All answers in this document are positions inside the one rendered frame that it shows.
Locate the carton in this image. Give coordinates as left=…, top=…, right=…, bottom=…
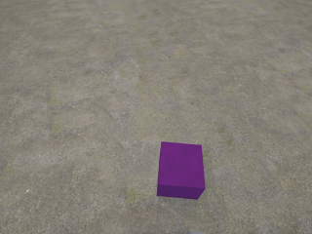
left=156, top=141, right=206, bottom=200

